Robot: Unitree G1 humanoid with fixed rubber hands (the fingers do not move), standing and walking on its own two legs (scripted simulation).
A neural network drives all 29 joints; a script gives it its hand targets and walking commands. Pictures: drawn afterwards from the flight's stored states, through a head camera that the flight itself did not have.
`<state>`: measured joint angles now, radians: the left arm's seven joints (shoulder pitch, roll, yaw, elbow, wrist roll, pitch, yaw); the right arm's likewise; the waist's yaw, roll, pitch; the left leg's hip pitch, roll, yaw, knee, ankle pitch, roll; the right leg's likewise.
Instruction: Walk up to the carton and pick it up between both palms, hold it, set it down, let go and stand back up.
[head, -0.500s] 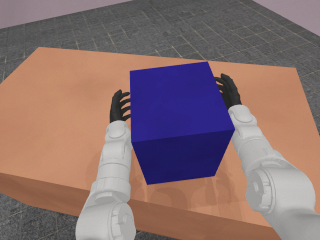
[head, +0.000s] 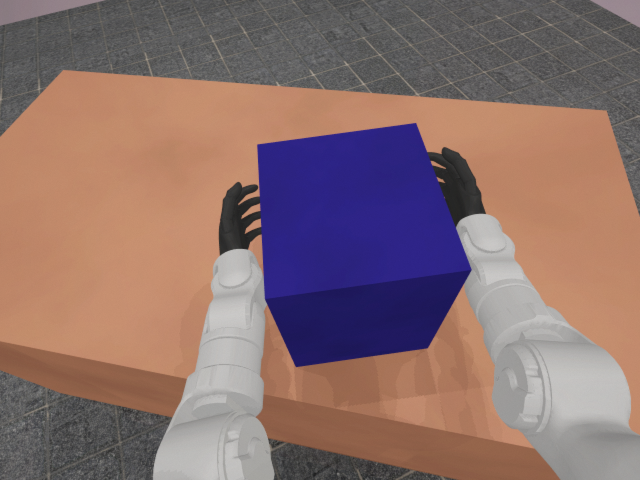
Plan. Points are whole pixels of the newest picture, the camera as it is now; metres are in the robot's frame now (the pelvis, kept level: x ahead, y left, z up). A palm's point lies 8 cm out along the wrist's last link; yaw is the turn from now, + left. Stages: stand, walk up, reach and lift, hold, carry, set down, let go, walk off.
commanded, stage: set down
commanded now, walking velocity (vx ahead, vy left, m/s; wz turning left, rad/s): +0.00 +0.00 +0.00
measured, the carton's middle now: (350, 256) +0.40 +0.05 +0.01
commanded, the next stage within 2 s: none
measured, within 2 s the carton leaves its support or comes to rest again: rests again in 0.04 s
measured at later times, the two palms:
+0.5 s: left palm (238, 249) +0.37 +0.20 +0.04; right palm (461, 210) +0.45 -0.08 +0.06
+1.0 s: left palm (238, 250) +0.37 +0.20 +0.04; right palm (460, 210) +0.46 -0.08 +0.06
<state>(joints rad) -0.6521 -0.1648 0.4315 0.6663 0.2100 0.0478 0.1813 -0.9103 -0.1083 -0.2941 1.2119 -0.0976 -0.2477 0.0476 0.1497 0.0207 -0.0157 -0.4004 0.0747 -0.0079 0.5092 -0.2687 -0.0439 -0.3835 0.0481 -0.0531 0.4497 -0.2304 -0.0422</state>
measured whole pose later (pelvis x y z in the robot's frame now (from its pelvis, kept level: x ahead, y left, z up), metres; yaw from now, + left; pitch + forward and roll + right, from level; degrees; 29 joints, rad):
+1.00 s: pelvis +0.00 +0.00 +0.00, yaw +0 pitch +12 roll -1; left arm -0.63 -0.17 0.44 0.71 0.22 -0.08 0.18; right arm -0.91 -0.11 -0.30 1.22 -0.15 -0.27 0.05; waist 0.15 0.02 -0.04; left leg -0.44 0.07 -0.01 0.51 -0.27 -0.04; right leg -0.43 0.05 -0.05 0.45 -0.23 -0.04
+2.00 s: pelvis -0.02 -0.01 +0.00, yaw -1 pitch +18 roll -1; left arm -0.55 -0.13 0.34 0.80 0.17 -0.22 0.26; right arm -0.83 -0.22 0.00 1.34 0.14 -0.48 0.02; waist 0.17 0.02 -0.08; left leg -0.60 0.08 -0.01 0.51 -0.22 -0.05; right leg -0.58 0.06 -0.05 0.45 -0.18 -0.05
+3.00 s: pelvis -0.07 -0.01 -0.01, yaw -1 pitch +13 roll -1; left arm -0.12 -0.12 0.16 0.38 0.08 -0.16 0.27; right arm -0.34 -0.39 0.09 0.93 0.28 -0.42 0.21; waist 0.15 0.02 -0.09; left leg -0.58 0.10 -0.01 0.51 -0.15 -0.05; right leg -0.57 0.07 -0.05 0.45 -0.11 -0.06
